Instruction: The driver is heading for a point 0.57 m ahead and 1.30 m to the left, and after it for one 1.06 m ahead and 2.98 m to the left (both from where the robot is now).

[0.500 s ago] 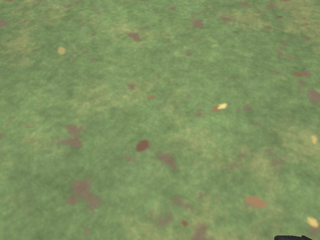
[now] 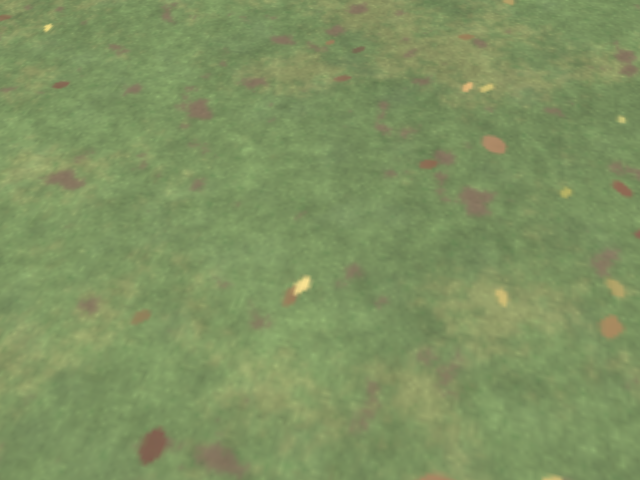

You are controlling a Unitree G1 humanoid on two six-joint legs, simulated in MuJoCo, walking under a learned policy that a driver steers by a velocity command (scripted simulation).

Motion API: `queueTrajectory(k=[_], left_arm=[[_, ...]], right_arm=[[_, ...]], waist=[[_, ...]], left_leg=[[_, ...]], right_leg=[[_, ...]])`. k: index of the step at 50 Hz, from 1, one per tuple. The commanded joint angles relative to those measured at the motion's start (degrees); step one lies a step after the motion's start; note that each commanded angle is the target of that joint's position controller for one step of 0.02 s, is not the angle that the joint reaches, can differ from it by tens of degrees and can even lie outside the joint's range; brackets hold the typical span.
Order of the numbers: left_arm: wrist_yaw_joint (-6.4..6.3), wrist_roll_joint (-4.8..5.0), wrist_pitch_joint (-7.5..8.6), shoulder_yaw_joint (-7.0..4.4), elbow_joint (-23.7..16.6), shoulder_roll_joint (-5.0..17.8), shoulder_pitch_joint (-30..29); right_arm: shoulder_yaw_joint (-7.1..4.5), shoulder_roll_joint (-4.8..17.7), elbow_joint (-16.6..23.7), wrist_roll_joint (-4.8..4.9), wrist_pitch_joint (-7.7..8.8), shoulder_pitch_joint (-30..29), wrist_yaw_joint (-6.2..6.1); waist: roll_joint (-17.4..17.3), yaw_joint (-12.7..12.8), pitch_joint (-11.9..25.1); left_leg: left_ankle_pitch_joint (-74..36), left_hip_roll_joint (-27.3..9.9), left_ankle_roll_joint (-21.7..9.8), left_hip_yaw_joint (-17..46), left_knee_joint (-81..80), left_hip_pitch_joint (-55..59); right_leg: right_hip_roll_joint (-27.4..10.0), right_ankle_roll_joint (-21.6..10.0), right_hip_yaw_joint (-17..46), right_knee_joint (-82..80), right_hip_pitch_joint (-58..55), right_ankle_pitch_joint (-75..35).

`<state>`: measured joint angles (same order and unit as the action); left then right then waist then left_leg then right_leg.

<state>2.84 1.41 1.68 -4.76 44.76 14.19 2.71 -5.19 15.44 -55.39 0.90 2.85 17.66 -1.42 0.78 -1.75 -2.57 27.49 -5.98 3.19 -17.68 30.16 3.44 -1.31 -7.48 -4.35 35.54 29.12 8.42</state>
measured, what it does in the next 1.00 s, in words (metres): walks ahead, turning left: left foot, then right foot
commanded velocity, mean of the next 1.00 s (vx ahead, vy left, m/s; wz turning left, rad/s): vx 0.29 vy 0.00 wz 0.37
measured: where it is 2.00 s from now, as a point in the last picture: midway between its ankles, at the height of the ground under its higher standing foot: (303, 475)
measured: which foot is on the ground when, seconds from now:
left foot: up 0.00-0.52, down 0.54-1.00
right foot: down 0.00-0.54, up 0.56-0.98, down 1.00-1.00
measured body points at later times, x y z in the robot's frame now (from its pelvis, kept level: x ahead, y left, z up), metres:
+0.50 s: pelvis +0.28 +0.00 +0.01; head +0.31 +0.00 +0.46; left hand +0.27 +0.28 -0.12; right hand +0.48 -0.21 -0.11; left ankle +0.43 +0.12 -0.70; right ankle +0.12 -0.08 -0.71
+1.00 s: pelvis +0.43 +0.00 +0.01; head +0.46 +0.01 +0.46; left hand +0.44 +0.32 -0.09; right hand +0.70 -0.19 -0.08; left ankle +0.42 +0.11 -0.71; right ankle +0.53 -0.11 -0.72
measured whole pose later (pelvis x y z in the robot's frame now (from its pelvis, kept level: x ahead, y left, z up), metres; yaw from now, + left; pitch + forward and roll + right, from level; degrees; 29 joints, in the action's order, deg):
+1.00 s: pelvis +0.43 +0.00 +0.01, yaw +27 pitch +3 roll +0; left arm -1.9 -0.1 2.0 -3.6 43.9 16.0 7.8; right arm -5.1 17.9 -39.5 0.8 -2.6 8.7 -1.8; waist -0.7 -0.8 -0.5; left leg 12.2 8.6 -1.9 12.0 32.6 -22.7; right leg 0.7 2.7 5.7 30.9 22.0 12.0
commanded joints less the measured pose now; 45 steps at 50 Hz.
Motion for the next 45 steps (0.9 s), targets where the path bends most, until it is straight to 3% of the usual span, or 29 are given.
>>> queueTrajectory(k=[1,2,3,4,5,6,8,12,15,18,21,23,24,25,26,27,28,29,30,31,32,33,36,38,40,43,45], left_arm=[[-1.53,-0.09,0.54,-5.18,2.93,18.77,21.3],[-1.19,-0.57,1.2,-3.6,2.43,13.18,22.96],[-1.1,-0.97,1.97,-2.88,2.53,11.01,19.25],[-1.18,-0.95,2.43,-2.18,1.69,8.89,14.2],[-1.22,-1.36,2.77,-1.47,1.29,6.29,10.17],[-1.31,-2.01,3.21,-1.07,1.24,4.96,8.69],[-1.55,-2.06,4.23,-1.15,2.34,5.18,9.0],[-2.91,-2.58,4.85,-1.4,4.32,6.43,11.94],[-3.68,-2.51,4.86,-1.07,4.57,6.55,11.79],[-4.27,-2.12,4.61,-1.07,5.96,7.02,14.3],[-5.29,-1.77,2.84,-1.12,6.72,7.59,15.18],[-6.15,-1.38,1.44,-1.45,6.14,9.26,14.68],[-6.57,-1.16,0.84,-1.64,5.49,10.12,13.51],[-6.76,-1.14,0.39,-1.82,4.73,11.08,11.89],[-6.67,-0.76,0.32,-1.84,3.81,11.42,9.54],[-6.06,-1.66,1.15,-1.21,2.74,9.84,10.06],[-4.7,-3.92,2.48,0.79,1.39,2.11,17.06],[-3.43,-1.7,4.04,0.58,1.42,6.17,17.74],[-3.29,0.4,4.2,0.01,-0.29,8.52,11.59],[-3.83,-0.03,3.69,-0.15,-0.82,8.39,8.74],[-4.72,-1.12,2.58,-0.59,-0.51,8.93,8.08],[-5.11,-1.58,1.49,-0.86,-0.91,9.01,8.61],[-5.91,-2.01,0.02,-0.36,-1.37,6.36,10.53],[-6.31,-2.14,-0.26,-0.18,-1.88,6.27,9.62],[-6.36,-1.94,-0.74,-0.16,-2.47,6.67,7.98],[-6.07,-1.64,-0.85,-0.09,-3.88,6.81,4.46],[-5.67,-1.49,-0.19,-0.1,-4.48,7.08,3.53]], right_arm=[[1.77,-0.35,5.51,-1.46,2.44,5.45,1.17],[0.62,5.35,5.3,1.91,4.27,-1.5,1.8],[0.01,6.98,6.51,3.53,4.89,-6.39,1.88],[0.08,6.59,5.87,2.57,4.9,-7.18,1.36],[-0.44,6.86,4.81,1.4,4.28,-7.06,1.02],[-0.66,6.61,3.81,1.24,3.2,-4.69,1.09],[-0.55,4.79,2.77,1.24,1.36,-2.88,1.07],[-0.48,3.67,3.97,0.9,0.5,-7.28,1.05],[-0.21,3.03,5.1,0.56,1.08,-10.72,1.84],[0.71,1.49,6.99,0.45,1.24,-15.5,2.81],[1.27,0.77,9.83,-0.36,1.39,-19.2,4.09],[0.76,2.06,10.85,-0.44,1.46,-17.15,5.1],[0.23,3.3,10.58,-0.28,1.42,-13.67,5.44],[-0.75,5.63,9.7,-0.07,1.33,-8.01,5.51],[-2.17,8.85,8.27,-0.1,1.45,-0.66,4.93],[-3.16,12.58,8.15,-0.71,1.15,3.51,3.39],[-3.39,16.52,10.38,-1.89,0.6,0.06,2.34],[-2.47,14.45,11.4,-2.38,0.46,1.34,2.78],[-2.09,11.7,13.43,-1.66,0.17,-2.84,2.73],[-1.57,9.26,13.76,-0.06,0.02,-7.16,2.68],[-0.83,7.1,14.33,0.48,-0.18,-9.22,2.32],[-0.82,7.18,14.61,-0.1,-0.48,-9.99,2.12],[-1.56,9.4,15.5,-1.35,-0.87,-10.2,1.73],[-2.09,10.8,16.05,-0.86,-1.54,-9.41,1.0],[-2.17,10.99,16.98,-0.29,-2.66,-10.03,0.27],[-1.99,10.52,18.01,-0.25,-3.93,-10.69,-0.42],[-1.95,10.38,18.48,-0.42,-4.34,-10.43,-0.53]], waist=[[14.66,4.31,20.3],[5.7,8.85,21.17],[4.46,8.47,12.98],[0.82,6.17,9.39],[0.75,4.22,6.42],[2.59,2.31,6.05],[2.34,1.02,4.98],[1.51,2.09,1.26],[2.14,3.02,0.16],[1.65,4.97,-1.94],[1.66,5.35,-3.38],[3.94,3.63,0.01],[5.52,1.57,2.28],[6.43,-1.51,5.31],[5.06,-5.75,8.73],[-2.4,-7.0,13.43],[-17.36,0.52,20.45],[-9.04,-2.49,32.27],[-4.41,-3.03,25.97],[1.13,-0.92,15.46],[2.68,0.66,11.52],[1.35,2.24,8.91],[-3.3,3.84,8.52],[-4.5,3.32,11.41],[-5.7,2.71,12.88],[-7.94,1.46,10.94],[-9.55,0.88,10.06]], left_leg=[[7.26,5.6,-2.13,11.46,45.85,-40.03],[6.3,4.58,-3.34,20.73,50.48,-45.15],[1.42,1.9,-4.88,20.16,49.74,-48.83],[-4.27,-1.46,-5.52,20.66,45.33,-46.02],[-7.63,-3.18,-5.48,20.94,41.73,-42.61],[-10.55,-4.43,-5.57,22.0,40.02,-38.61],[-13.54,-4.63,-5.19,22.3,37.14,-36.95],[-24.08,-2.35,-4.09,24.41,27.15,-43.97],[-33.59,-0.57,-4.31,22.45,16.65,-43.31],[-36.47,0.29,-5.11,19.07,9.62,-43.6],[-32.97,2.62,-5.8,14.53,4.48,-44.1],[-27.64,5.96,-6.85,11.19,4.28,-39.53],[-24.58,7.78,-7.66,10.16,4.72,-35.58],[-23.02,9.11,-8.88,10.43,4.0,-29.34],[-28.58,10.11,-10.81,11.93,-2.1,-19.28],[-47.55,3.33,-14.05,21.81,-2.95,-4.95],[-79.66,-12.62,-26.92,46.35,2.54,15.3],[-70.99,-16.02,-31.45,54.69,-2.65,18.34],[-59.72,-12.87,-28.19,47.56,-4.57,12.24],[-52.4,-9.35,-24.84,41.54,-7.47,1.34],[-46.95,-7.45,-22.94,38.84,-9.49,-6.67],[-43.64,-6.03,-22.36,37.85,-11.15,-13.98],[-47.26,-2.71,-20.9,34.16,-11.68,-21.32],[-47.1,-2.14,-19.84,34.11,-10.34,-20.11],[-37.52,-1.04,-17.86,34.99,-10.12,-20.09],[-22.01,0.45,-15.78,38.12,-10.58,-21.25],[-20.01,0.45,-15.25,40.64,-9.49,-20.17]], right_leg=[[-18.78,-16.46,44.68,-13.66,-50.73,7.76],[-20.63,-14.7,47.01,-19.77,-49.83,9.66],[-19.16,-11.59,36.8,-19.4,-43.26,4.09],[-16.88,-8.95,28.47,-19.2,-34.58,-1.55],[-14.37,-7.2,21.95,-20.36,-27.55,-5.52],[-13.05,-5.9,17.99,-22.09,-23.67,-7.16],[-11.92,-5.02,13.01,-24.84,-20.96,-10.98],[-10.78,-3.0,4.92,-27.38,-22.44,-16.57],[-9.42,-0.43,-0.39,-28.69,-23.48,-16.72],[-10.25,0.96,-3.49,-29.46,-26.95,-18.75],[-11.36,2.02,-6.64,-23.25,-32.07,-35.15],[-12.05,2.52,-7.48,-16.04,-35.01,-51.13],[-12.19,2.88,-7.57,-11.03,-35.52,-57.82],[-12.01,3.32,-7.17,-3.83,-34.72,-59.77],[-10.05,4.84,-7.35,7.16,-31.26,-53.8],[-5.75,8.19,-7.33,24.29,-19.87,-28.83],[6.62,12.77,-2.07,47.89,3.09,31.03],[5.8,11.66,12.33,54.34,6.19,30.68],[2.56,10.25,12.83,51.67,8.48,26.4],[0.41,10.1,10.77,45.38,10.33,22.44],[-1.37,10.28,10.16,40.93,8.44,20.5],[-1.8,10.38,10.02,37.48,4.6,19.21],[-0.92,11.53,8.34,26.59,0.12,16.73],[-0.16,12.6,8.58,21.41,-0.08,13.07],[0.36,13.12,9.17,17.51,-0.72,8.89],[1.42,13.19,9.83,11.46,-1.24,6.78],[2.17,12.83,10.19,7.05,-2.17,7.68]])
